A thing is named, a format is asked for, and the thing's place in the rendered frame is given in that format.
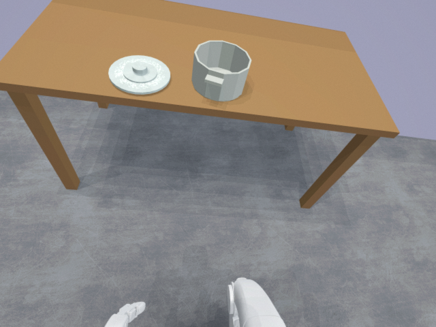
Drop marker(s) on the robot left hand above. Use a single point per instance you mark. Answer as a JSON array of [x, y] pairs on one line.
[[126, 314]]

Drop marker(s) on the right robot thigh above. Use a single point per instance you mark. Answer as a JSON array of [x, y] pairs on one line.
[[251, 304]]

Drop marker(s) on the robot right shin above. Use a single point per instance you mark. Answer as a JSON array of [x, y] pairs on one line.
[[234, 321]]

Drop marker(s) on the pot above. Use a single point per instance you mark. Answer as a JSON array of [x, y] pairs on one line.
[[220, 70]]

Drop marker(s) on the table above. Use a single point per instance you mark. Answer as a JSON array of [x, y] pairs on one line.
[[300, 75]]

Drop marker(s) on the lid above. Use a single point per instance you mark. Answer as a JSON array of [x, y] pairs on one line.
[[124, 78]]

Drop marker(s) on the knob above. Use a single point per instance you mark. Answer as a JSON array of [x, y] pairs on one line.
[[139, 67]]

